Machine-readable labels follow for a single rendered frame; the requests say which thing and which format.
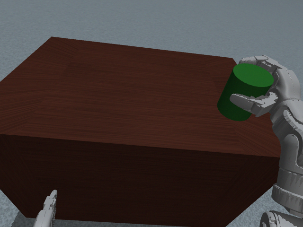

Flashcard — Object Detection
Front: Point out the right robot hand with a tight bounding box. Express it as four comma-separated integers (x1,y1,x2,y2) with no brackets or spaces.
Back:
230,55,301,117

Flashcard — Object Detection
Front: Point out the can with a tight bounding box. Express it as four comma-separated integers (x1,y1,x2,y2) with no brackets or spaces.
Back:
217,63,274,121

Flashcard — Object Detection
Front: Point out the left robot hand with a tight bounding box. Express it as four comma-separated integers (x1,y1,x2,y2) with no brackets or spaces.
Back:
33,190,57,227

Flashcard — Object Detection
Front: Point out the right robot arm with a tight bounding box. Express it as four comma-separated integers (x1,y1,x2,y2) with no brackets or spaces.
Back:
259,99,303,227

